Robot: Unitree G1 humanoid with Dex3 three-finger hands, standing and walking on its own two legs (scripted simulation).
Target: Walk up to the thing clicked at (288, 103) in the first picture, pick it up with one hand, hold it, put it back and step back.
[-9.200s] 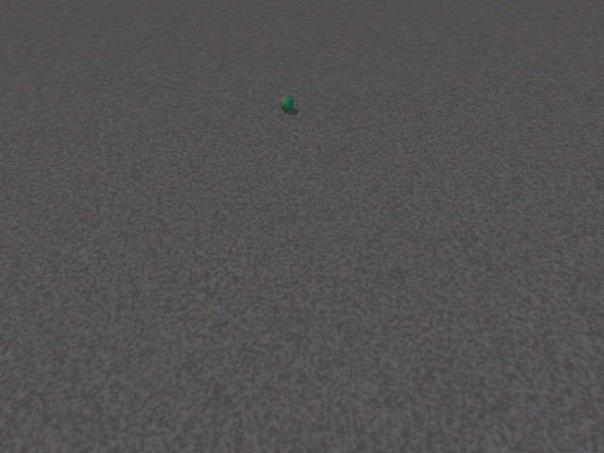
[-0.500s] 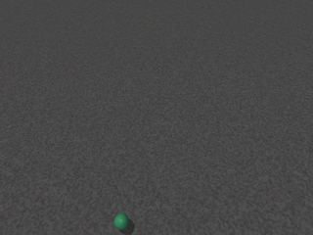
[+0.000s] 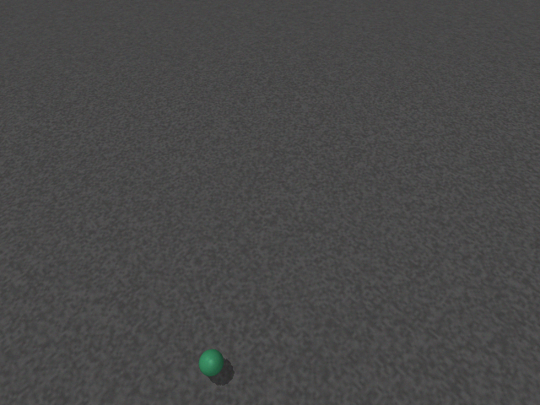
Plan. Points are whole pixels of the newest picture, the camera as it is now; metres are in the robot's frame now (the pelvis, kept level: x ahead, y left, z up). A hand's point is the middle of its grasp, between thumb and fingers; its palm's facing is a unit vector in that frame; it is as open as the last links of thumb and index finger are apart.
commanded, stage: walk up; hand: left
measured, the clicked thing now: (211, 362) +0.39 +0.22 -0.74
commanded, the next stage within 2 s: none
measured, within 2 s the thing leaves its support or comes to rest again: neither
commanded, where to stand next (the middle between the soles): +0.00 +0.00 m, yaw -1 degrees
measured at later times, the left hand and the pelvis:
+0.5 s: hand out of the picture +0.03 +0.26 -0.16, palm faces -0.01 -0.93 -0.37, open 7.4 cm; pelvis -0.03 -0.01 -0.01, yaw +0 degrees
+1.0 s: hand out of the picture +0.05 +0.27 -0.16, palm faces +0.01 -0.94 -0.33, open 7.4 cm; pelvis -0.03 +0.01 +0.00, yaw +1 degrees
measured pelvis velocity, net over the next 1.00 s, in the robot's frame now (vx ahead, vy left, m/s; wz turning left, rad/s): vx -0.03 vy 0.01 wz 0.02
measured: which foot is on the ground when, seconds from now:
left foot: down 0.00-1.00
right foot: down 0.00-1.00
